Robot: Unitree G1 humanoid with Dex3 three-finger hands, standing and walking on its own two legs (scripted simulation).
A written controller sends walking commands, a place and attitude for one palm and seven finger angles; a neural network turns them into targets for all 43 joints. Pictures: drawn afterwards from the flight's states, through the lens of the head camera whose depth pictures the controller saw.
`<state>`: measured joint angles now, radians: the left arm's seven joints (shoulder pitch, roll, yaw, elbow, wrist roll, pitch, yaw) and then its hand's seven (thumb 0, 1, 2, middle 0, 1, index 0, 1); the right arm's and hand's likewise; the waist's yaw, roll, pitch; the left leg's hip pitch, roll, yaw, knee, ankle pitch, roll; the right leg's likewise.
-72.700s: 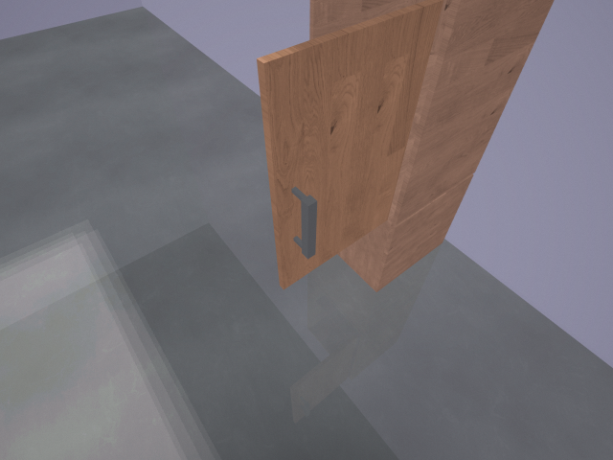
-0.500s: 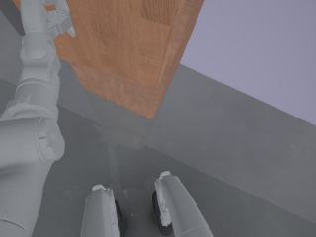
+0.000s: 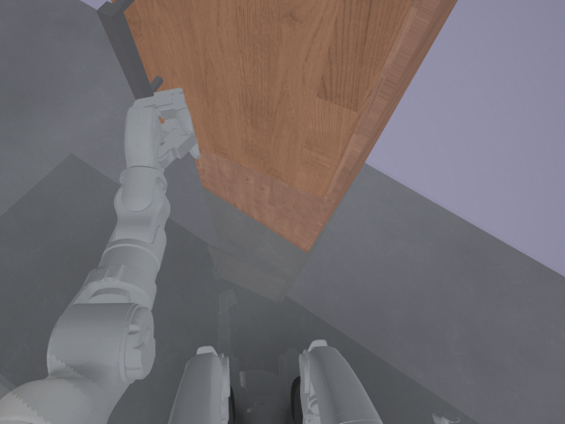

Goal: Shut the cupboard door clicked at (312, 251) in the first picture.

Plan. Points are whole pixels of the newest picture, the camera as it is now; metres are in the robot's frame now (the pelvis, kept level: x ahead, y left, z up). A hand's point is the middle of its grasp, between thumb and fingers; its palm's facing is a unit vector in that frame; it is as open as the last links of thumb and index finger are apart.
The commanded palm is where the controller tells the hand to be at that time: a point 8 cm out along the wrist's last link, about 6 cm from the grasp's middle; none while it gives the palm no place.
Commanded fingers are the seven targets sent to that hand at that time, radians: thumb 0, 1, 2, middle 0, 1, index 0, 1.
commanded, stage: pull the fist back off the door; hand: left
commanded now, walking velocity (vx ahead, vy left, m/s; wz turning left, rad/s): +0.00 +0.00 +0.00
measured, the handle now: (137, 53) +0.65 +0.18 +0.04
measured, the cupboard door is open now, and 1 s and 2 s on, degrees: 10 10 10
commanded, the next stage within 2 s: draw the hand back to the body in 0.04 s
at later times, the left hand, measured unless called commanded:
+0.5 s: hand (134, 155) +0.42 +0.14 +0.12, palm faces +0.03 -1.00 -0.06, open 3.1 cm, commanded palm +0.38 +0.18 +0.12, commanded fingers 0.00 0.90 0.90 -1.30 -1.50 -1.30 -1.50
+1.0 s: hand out of the picture +0.30 +0.22 +0.22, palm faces +0.28 -0.91 -0.29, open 3.6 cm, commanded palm +0.26 +0.26 +0.23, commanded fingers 0.00 0.90 0.90 -0.67 -0.81 -0.67 -0.81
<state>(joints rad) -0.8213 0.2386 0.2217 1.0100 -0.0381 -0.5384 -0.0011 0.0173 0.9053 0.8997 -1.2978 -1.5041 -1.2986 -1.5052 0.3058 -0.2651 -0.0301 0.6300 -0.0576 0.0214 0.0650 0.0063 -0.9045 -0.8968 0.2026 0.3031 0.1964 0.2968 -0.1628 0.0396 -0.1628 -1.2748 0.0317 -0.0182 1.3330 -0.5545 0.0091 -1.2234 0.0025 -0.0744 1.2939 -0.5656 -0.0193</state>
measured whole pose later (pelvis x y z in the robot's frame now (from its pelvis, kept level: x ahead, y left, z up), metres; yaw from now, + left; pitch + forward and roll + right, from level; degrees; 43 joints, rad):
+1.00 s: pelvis +0.04 +0.00 +0.12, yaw +1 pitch +1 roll +0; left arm 0.14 0.30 0.12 0.00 -0.07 -0.07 0.10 0.02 0.90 0.90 -0.93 -1.10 -0.93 -1.10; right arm 0.18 -0.22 0.04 0.52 0.04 0.01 -0.10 0.01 -0.90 -0.90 0.20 0.30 0.20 0.30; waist 0.03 0.06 -0.06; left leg -0.31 0.00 0.02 0.62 -0.34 0.01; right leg -0.28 -0.01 -0.04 0.61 -0.35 -0.01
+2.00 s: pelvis +0.03 +0.00 +0.13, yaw +0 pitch +0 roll -1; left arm 0.47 0.36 0.38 -0.34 -0.05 -0.15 0.11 0.01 0.89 0.90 -0.21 -0.31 -0.21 -0.31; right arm 0.19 -0.25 0.01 0.62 0.01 -0.08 -0.08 0.01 -0.90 -0.90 0.20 0.30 0.20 0.30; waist 0.03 0.09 -0.02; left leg -0.22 0.02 0.02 0.50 -0.27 0.01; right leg -0.17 0.01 -0.04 0.43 -0.26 -0.01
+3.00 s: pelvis -0.15 +0.02 +0.11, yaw +9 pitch -1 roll -5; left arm 0.44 0.47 0.47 -0.50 -0.03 -0.25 0.17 0.01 0.89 0.90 -0.21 -0.31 -0.21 -0.31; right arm 0.21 -0.20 -0.03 0.63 0.00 -0.11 -0.07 0.02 -0.90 -0.90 0.20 0.30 0.20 0.30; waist -0.03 0.04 0.04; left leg -0.53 0.08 0.05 0.62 -0.07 0.06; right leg -0.47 0.09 0.03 1.05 -0.44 0.02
